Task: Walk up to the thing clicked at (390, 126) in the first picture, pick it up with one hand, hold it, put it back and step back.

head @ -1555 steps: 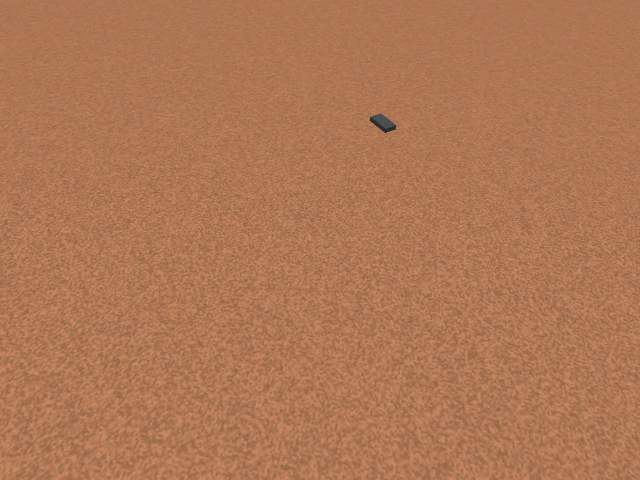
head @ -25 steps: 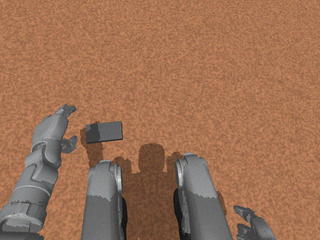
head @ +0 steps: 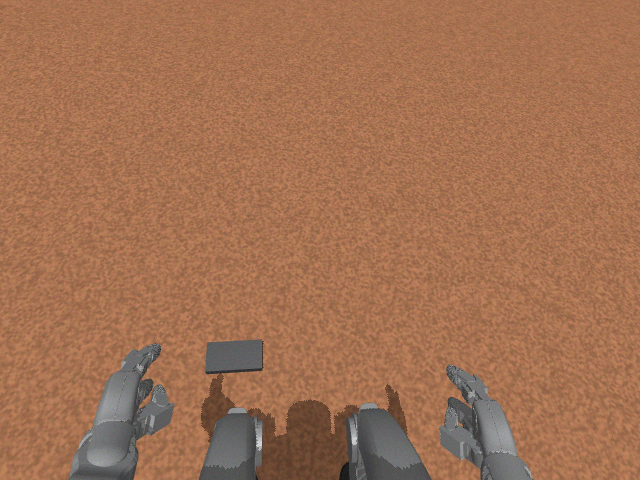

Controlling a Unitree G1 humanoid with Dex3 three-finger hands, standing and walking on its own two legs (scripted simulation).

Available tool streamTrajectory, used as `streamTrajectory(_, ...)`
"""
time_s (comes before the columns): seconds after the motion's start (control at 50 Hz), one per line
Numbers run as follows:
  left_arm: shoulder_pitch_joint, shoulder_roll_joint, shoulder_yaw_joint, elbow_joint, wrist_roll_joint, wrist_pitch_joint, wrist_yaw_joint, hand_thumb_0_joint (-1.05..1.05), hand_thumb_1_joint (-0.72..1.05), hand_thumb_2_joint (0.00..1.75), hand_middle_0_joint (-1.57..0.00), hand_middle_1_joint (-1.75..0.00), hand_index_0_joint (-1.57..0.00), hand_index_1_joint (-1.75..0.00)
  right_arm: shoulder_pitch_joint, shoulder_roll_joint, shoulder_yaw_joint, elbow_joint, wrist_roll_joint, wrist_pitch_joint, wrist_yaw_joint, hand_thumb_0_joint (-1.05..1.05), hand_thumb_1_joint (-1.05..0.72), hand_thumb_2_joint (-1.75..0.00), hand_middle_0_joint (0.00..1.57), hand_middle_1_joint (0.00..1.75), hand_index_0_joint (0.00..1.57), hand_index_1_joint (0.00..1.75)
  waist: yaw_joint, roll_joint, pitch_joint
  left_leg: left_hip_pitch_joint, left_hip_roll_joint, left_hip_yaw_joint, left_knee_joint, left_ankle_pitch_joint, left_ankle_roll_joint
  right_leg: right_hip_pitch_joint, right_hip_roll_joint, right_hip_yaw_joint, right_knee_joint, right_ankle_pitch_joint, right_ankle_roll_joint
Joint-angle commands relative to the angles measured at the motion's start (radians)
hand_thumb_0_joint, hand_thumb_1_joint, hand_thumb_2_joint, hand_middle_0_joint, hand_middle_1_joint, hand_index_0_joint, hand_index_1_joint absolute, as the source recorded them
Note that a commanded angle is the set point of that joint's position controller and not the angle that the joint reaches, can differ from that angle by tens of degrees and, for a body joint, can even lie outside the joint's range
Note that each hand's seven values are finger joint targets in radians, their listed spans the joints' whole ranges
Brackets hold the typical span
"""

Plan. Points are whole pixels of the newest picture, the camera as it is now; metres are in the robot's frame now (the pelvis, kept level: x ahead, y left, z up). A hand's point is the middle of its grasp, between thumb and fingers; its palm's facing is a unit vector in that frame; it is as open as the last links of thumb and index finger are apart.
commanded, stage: home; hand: left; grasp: from above
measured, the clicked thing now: (234, 356) +0.46 +0.16 -0.61
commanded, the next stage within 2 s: none
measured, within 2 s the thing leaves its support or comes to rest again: neither
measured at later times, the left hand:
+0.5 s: hand (113, 417) +0.21 +0.19 +0.05, palm faces +0.08 -0.98 -0.20, open 7.4 cm
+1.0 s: hand (118, 421) +0.21 +0.19 +0.05, palm faces +0.07 -0.98 -0.20, open 7.4 cm
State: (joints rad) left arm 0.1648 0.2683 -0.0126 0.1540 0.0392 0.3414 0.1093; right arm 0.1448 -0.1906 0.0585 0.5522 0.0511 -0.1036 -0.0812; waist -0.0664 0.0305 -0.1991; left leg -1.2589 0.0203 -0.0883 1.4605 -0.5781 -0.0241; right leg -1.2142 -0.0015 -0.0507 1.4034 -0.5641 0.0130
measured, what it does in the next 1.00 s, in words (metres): rises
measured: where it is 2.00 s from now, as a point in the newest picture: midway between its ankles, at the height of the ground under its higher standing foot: outside the picture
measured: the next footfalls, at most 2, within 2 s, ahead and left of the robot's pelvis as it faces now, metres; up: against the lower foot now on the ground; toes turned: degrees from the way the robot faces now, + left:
none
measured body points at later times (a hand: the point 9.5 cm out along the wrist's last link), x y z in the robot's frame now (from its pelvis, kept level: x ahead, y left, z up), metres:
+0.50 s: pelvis +0.06 +0.01 +0.10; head +0.07 +0.01 +0.55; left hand +0.20 +0.24 +0.07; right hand +0.23 -0.24 +0.04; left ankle +0.06 +0.13 -0.58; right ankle +0.06 -0.13 -0.58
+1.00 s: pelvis +0.05 +0.00 +0.09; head +0.07 +0.01 +0.54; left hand +0.20 +0.24 +0.06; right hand +0.21 -0.23 +0.03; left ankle +0.06 +0.13 -0.58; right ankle +0.06 -0.13 -0.58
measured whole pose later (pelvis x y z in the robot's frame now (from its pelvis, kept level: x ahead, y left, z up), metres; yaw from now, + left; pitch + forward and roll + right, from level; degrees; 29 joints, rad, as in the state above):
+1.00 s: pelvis +0.05 +0.00 +0.09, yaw +1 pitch +10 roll -3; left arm 0.51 0.22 0.03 -0.14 -0.05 0.45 0.02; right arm 0.30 -0.21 0.04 0.54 0.01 -0.23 -0.18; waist -0.04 0.04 -0.16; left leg -0.70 0.02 -0.07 1.02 -0.50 -0.01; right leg -0.65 0.00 -0.05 0.95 -0.47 0.02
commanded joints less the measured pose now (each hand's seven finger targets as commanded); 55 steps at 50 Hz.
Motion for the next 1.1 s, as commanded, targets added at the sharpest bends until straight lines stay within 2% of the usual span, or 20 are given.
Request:
streamTrajectory(0.0,0.01,0.092,0.106,-0.244,-0.064,-0.007,0.01,0.0,0.9,0.9,-0.2,-0.3,-0.2,-0.3,0.027,-0.145,-0.062,-0.139,0.003,-0.065,-0.057,0.0,-0.9,-0.9,0.2,0.3,0.2,0.3,-0.011,0.038,-0.251,0.349,-0.023,0.029,-0.339,0.132,0.045,0.328,0.023,0.019,-0.345,0.139,-0.03)
streamTrajectory(0.06,0.089,0.069,0.11,-0.303,-0.089,0.014,-0.004,0.0,0.9,0.9,-0.2,-0.3,-0.2,-0.3,0.056,-0.141,-0.063,-0.144,0.0,-0.084,-0.077,0.0,-0.9,-0.9,0.2,0.3,0.2,0.3,-0.011,0.047,-0.244,0.44,-0.021,0.032,-0.402,0.201,0.041,0.408,0.023,0.015,-0.402,0.2,-0.029)
streamTrajectory(0.08,0.119,0.064,0.112,-0.326,-0.099,0.021,-0.008,0.0,0.9,0.9,-0.2,-0.3,-0.2,-0.3,0.06,-0.14,-0.063,-0.148,-0.004,-0.09,-0.082,0.0,-0.9,-0.9,0.2,0.3,0.2,0.3,-0.002,0.053,-0.238,0.472,-0.019,0.028,-0.425,0.227,0.038,0.431,0.024,0.008,-0.419,0.224,-0.026)
streamTrajectory(0.16,0.235,0.049,0.112,-0.405,-0.114,0.048,-0.02,0.0,0.9,0.9,-0.2,-0.3,-0.2,-0.3,0.092,-0.132,-0.064,-0.168,-0.011,-0.105,-0.1,0.0,-0.9,-0.9,0.2,0.3,0.2,0.3,0.005,0.06,-0.183,0.568,-0.017,0.026,-0.509,0.307,0.03,0.516,0.029,-0.007,-0.495,0.292,-0.023)
streamTrajectory(0.26,0.339,0.041,0.106,-0.472,-0.109,0.067,-0.037,0.0,0.9,0.9,-0.2,-0.3,-0.2,-0.3,0.107,-0.129,-0.068,-0.185,-0.021,-0.128,-0.114,0.0,-0.9,-0.9,0.2,0.3,0.2,0.3,0.015,0.038,-0.113,0.63,-0.016,0.033,-0.563,0.367,0.032,0.579,0.035,-0.02,-0.557,0.342,-0.022)
streamTrajectory(0.32,0.363,0.035,0.097,-0.478,-0.103,0.072,-0.053,0.0,0.9,0.9,-0.2,-0.3,-0.2,-0.3,0.114,-0.134,-0.074,-0.186,-0.028,-0.139,-0.115,0.0,-0.9,-0.9,0.2,0.3,0.2,0.3,0.009,0.032,-0.085,0.657,-0.015,0.036,-0.584,0.396,0.031,0.595,0.036,-0.027,-0.575,0.359,-0.022)
streamTrajectory(0.36,0.357,0.035,0.09,-0.486,-0.101,0.075,-0.063,0.0,0.9,0.9,-0.2,-0.3,-0.2,-0.3,0.112,-0.141,-0.078,-0.191,-0.031,-0.147,-0.115,0.0,-0.9,-0.9,0.2,0.3,0.2,0.3,0.004,0.013,-0.063,0.661,-0.016,0.035,-0.6,0.383,0.033,0.598,0.036,-0.032,-0.588,0.345,-0.02)
streamTrajectory(0.4,0.347,0.044,0.093,-0.493,-0.099,0.077,-0.072,0.0,0.9,0.9,-0.2,-0.3,-0.2,-0.3,0.105,-0.147,-0.079,-0.191,-0.034,-0.156,-0.114,0.0,-0.9,-0.9,0.2,0.3,0.2,0.3,0.014,0.024,-0.032,0.666,-0.016,0.037,-0.616,0.356,0.032,0.596,0.034,-0.037,-0.597,0.317,-0.017)
streamTrajectory(0.44,0.33,0.039,0.087,-0.478,-0.095,0.077,-0.078,0.0,0.9,0.9,-0.2,-0.3,-0.2,-0.3,0.101,-0.148,-0.08,-0.191,-0.037,-0.164,-0.113,0.0,-0.9,-0.9,0.2,0.3,0.2,0.3,0.004,0.013,-0.01,0.664,-0.016,0.038,-0.621,0.329,0.033,0.586,0.033,-0.038,-0.604,0.292,-0.016)
streamTrajectory(0.48,0.312,0.046,0.095,-0.465,-0.092,0.074,-0.08,0.0,0.9,0.9,-0.2,-0.3,-0.2,-0.3,0.095,-0.15,-0.079,-0.19,-0.039,-0.173,-0.112,0.0,-0.9,-0.9,0.2,0.3,0.2,0.3,0.01,-0.002,0.006,0.648,-0.02,0.04,-0.62,0.299,0.036,0.59,0.028,-0.034,-0.613,0.271,-0.012)
streamTrajectory(0.6,0.299,0.061,0.106,-0.485,-0.082,0.069,-0.083,0.0,0.9,0.9,-0.2,-0.3,-0.2,-0.3,0.083,-0.151,-0.079,-0.191,-0.044,-0.184,-0.106,0.0,-0.9,-0.9,0.2,0.3,0.2,0.3,0.021,0.045,-0.028,0.668,-0.027,0.046,-0.62,0.297,0.032,0.607,0.023,-0.024,-0.611,0.274,-0.013)
streamTrajectory(0.66,0.304,0.057,0.099,-0.485,-0.081,0.066,-0.081,0.0,0.9,0.9,-0.2,-0.3,-0.2,-0.3,0.077,-0.151,-0.076,-0.189,-0.045,-0.184,-0.106,0.0,-0.9,-0.9,0.2,0.3,0.2,0.3,0.022,0.041,-0.028,0.668,-0.028,0.048,-0.617,0.302,0.034,0.615,0.023,-0.022,-0.612,0.285,-0.011)
streamTrajectory(0.68,0.308,0.06,0.109,-0.484,-0.079,0.065,-0.078,0.0,0.9,0.9,-0.2,-0.3,-0.2,-0.3,0.074,-0.148,-0.076,-0.19,-0.045,-0.185,-0.107,0.0,-0.9,-0.9,0.2,0.3,0.2,0.3,0.025,0.034,-0.033,0.666,-0.027,0.048,-0.615,0.305,0.034,0.619,0.023,-0.022,-0.607,0.286,-0.012)
streamTrajectory(0.7,0.311,0.055,0.098,-0.48,-0.079,0.064,-0.08,0.0,0.9,0.9,-0.2,-0.3,-0.2,-0.3,0.079,-0.149,-0.076,-0.184,-0.046,-0.185,-0.106,0.0,-0.9,-0.9,0.2,0.3,0.2,0.3,0.022,0.037,-0.047,0.674,-0.027,0.044,-0.615,0.311,0.034,0.619,0.025,-0.023,-0.604,0.293,-0.013)
streamTrajectory(1.0,0.315,0.055,0.104,-0.479,-0.089,0.061,-0.077,0.0,0.9,0.9,-0.2,-0.3,-0.2,-0.3,0.074,-0.149,-0.075,-0.179,-0.045,-0.188,-0.113,0.0,-0.9,-0.9,0.2,0.3,0.2,0.3,0.032,0.003,-0.032,0.648,-0.021,0.044,-0.617,0.274,0.035,0.614,0.024,-0.023,-0.611,0.254,-0.011)
streamTrajectory(1.08,0.32,0.057,0.103,-0.476,-0.087,0.064,-0.082,0.0,0.9,0.9,-0.2,-0.3,-0.2,-0.3,0.078,-0.153,-0.076,-0.177,-0.045,-0.189,-0.111,0.0,-0.9,-0.9,0.2,0.3,0.2,0.3,0.033,0.039,-0.027,0.656,-0.018,0.038,-0.627,0.268,0.031,0.605,0.026,-0.024,-0.6,0.246,-0.015)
